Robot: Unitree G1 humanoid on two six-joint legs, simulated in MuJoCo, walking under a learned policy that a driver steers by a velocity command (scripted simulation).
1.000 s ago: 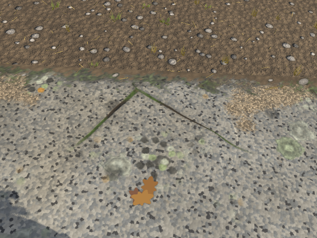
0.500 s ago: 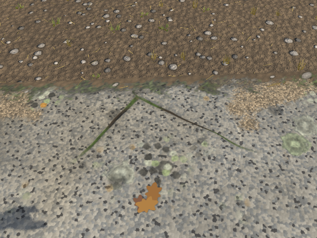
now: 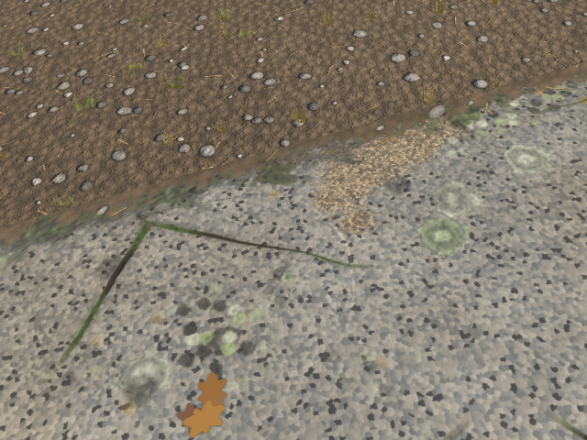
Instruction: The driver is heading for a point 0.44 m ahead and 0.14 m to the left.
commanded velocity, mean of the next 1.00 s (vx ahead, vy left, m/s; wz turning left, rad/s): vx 0.29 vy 0.00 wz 0.21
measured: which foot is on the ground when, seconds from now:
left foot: up 0.00-0.40, down 0.42-0.86, up 0.88-1.00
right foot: down 0.00-0.44, up 0.46-0.82, down 0.84-1.00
